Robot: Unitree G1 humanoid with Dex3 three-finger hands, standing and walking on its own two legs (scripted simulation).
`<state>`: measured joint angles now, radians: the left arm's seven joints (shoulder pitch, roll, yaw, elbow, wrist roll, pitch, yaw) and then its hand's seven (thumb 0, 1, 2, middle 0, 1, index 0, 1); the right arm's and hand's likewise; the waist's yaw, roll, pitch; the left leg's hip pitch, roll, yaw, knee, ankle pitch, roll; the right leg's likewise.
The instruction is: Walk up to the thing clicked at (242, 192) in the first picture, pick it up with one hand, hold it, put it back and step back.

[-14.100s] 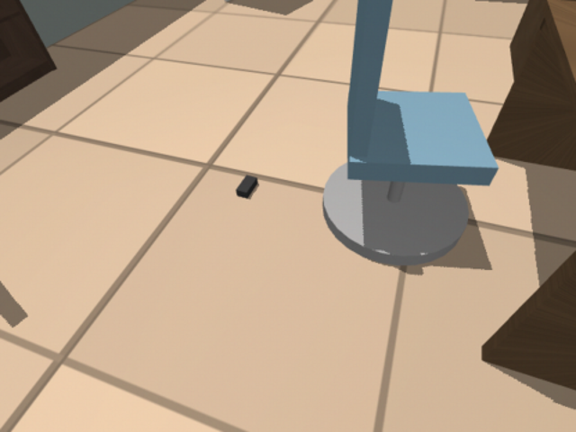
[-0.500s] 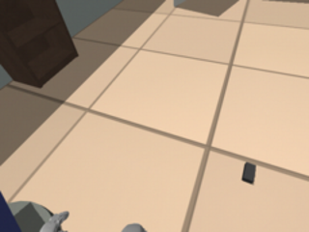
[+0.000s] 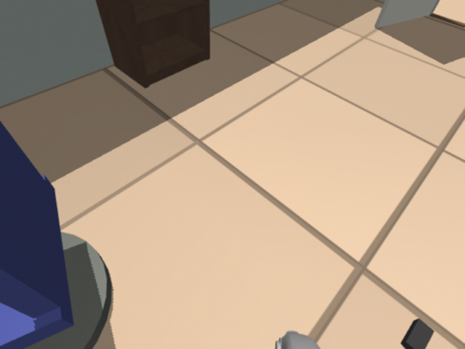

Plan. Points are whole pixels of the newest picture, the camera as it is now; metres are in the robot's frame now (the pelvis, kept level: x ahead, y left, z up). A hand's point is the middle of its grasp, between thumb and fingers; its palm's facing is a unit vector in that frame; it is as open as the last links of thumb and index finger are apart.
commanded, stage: walk up
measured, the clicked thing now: (417, 337) +0.29 -0.73 -0.74
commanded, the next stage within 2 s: stand in 1.50 s
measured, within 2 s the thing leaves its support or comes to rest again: neither
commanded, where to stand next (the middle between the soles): +0.05 -0.03 m, yaw +22 degrees
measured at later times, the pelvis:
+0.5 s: pelvis +0.01 -0.03 -0.02, yaw +16 degrees
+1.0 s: pelvis -0.01 -0.04 -0.01, yaw +24 degrees
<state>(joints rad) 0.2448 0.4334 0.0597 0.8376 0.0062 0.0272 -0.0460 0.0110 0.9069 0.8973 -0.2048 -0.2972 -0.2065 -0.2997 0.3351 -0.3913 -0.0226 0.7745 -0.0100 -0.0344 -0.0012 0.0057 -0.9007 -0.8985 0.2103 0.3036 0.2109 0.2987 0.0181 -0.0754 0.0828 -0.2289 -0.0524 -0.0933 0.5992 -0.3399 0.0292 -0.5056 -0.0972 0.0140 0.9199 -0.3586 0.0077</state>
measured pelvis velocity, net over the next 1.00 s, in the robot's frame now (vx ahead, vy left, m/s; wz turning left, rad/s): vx -0.01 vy -0.04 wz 0.42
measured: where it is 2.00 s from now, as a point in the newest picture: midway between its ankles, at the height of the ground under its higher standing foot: outside the picture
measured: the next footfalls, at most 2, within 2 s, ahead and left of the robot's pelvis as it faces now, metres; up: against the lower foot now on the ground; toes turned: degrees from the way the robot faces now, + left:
right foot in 0.12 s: +0.13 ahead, -0.15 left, +0.00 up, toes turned +3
left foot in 0.52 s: +0.03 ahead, +0.10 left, +0.00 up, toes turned +21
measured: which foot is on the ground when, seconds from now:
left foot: down 0.00-0.16, up 0.18-0.50, down 0.52-1.00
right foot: up 0.00-0.10, down 0.12-0.54, up 0.56-0.84, down 0.86-1.00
